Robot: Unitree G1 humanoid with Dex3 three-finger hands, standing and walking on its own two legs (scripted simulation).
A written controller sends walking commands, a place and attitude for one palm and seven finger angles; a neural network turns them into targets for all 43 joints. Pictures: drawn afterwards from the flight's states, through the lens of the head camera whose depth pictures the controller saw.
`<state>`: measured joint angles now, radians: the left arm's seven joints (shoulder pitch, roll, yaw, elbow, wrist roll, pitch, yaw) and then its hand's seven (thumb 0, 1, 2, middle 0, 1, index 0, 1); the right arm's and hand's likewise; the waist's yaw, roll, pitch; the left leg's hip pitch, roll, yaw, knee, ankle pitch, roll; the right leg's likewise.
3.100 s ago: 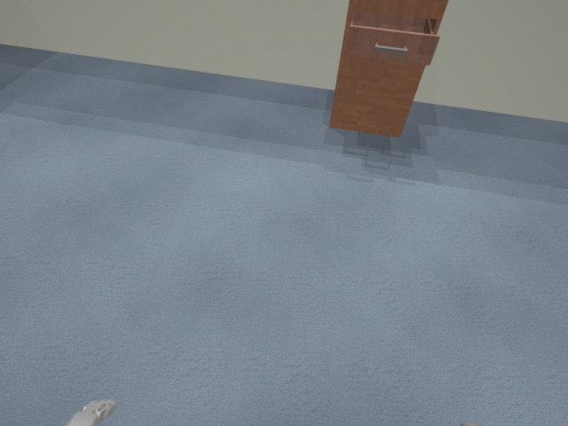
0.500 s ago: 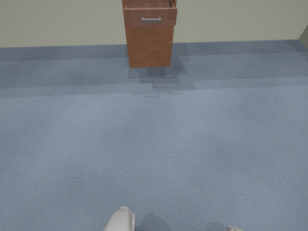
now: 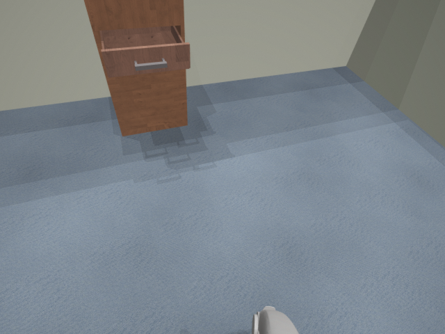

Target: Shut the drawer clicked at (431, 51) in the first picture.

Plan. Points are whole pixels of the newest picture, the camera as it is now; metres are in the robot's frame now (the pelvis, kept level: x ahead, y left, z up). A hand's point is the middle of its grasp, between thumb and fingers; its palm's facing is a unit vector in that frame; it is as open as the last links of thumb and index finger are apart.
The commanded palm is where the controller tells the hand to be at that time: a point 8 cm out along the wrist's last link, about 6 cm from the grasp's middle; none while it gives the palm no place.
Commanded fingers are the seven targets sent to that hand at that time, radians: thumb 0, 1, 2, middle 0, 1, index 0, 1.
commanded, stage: walk to a spot facing it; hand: left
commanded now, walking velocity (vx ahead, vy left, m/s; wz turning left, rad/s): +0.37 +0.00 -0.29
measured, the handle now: (150, 63) +1.21 +0.36 -0.17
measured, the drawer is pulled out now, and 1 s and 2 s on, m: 0.20 0.20 0.20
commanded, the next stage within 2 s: turn to face it in 1.22 s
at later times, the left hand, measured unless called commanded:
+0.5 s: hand (157, 282) +0.26 +0.15 -0.16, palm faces -0.05 -0.97 -0.23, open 7.2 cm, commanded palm none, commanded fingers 0.00 0.90 0.90 -0.20 -0.30 -0.20 -0.30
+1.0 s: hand (168, 196) +0.49 +0.16 -0.17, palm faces -0.11 -0.98 -0.16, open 7.4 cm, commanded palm none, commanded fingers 0.00 0.90 0.90 -0.20 -0.30 -0.20 -0.30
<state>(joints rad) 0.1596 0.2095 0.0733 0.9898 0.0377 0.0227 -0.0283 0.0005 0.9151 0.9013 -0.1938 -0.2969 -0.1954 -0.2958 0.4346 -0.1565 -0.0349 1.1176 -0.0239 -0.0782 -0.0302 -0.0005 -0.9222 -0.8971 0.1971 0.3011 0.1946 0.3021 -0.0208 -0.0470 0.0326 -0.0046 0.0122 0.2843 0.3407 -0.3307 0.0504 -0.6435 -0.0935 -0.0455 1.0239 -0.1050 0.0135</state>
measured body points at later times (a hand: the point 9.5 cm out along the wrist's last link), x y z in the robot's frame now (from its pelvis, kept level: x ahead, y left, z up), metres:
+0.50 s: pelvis +0.22 -0.04 +0.00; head +0.23 -0.06 +0.45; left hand +0.26 +0.20 -0.14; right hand +0.24 -0.28 -0.16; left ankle +0.30 +0.12 -0.67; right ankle +0.19 -0.10 -0.74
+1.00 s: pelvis +0.44 -0.01 +0.00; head +0.45 +0.00 +0.45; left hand +0.50 +0.22 -0.16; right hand +0.42 -0.25 -0.14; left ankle +0.44 +0.08 -0.74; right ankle +0.47 -0.17 -0.66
